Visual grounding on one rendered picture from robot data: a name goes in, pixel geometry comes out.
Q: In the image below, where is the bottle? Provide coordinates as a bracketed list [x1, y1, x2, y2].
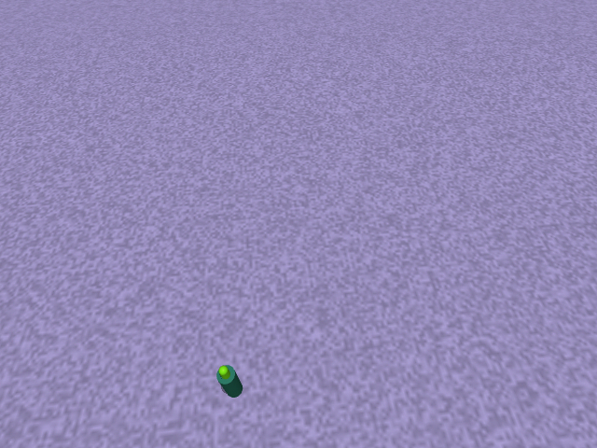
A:
[216, 365, 243, 398]

